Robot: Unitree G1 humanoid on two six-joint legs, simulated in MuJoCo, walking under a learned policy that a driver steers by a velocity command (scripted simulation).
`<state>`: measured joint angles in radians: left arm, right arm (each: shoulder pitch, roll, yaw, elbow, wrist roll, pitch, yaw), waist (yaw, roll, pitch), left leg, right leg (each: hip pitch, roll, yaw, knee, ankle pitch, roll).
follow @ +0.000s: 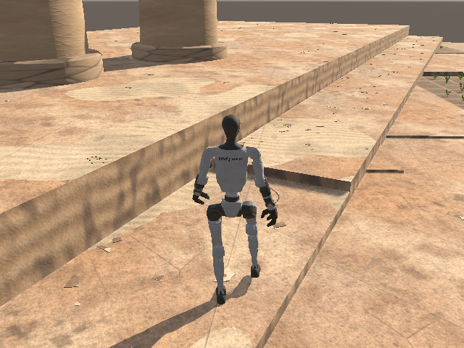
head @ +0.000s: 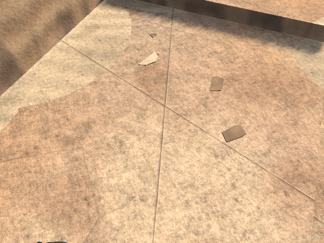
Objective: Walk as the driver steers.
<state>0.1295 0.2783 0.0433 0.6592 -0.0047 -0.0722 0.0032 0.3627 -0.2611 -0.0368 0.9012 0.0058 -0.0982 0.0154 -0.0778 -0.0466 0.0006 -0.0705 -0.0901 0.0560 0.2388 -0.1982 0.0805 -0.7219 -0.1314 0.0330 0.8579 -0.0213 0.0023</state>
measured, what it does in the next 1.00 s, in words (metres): walks ahead, turning left: right foot, then left foot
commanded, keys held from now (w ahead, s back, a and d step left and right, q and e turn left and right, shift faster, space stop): w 0.32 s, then w+q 0.68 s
